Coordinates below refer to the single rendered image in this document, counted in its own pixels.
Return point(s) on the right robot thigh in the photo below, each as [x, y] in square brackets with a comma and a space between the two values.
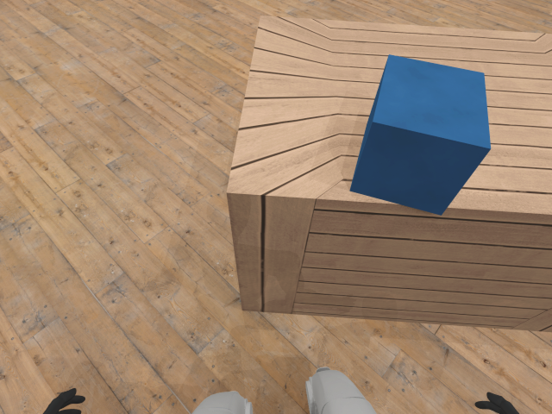
[332, 392]

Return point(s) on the pedestal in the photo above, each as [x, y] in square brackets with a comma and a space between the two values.
[305, 244]

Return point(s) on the robot left hand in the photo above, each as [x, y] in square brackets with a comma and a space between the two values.
[63, 400]

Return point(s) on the robot thigh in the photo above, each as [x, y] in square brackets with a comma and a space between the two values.
[332, 392]
[225, 403]

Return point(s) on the carton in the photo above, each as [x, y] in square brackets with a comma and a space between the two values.
[427, 133]

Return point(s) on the robot right hand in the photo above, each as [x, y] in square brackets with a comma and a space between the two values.
[497, 403]

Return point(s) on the left robot thigh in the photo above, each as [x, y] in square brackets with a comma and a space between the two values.
[225, 403]

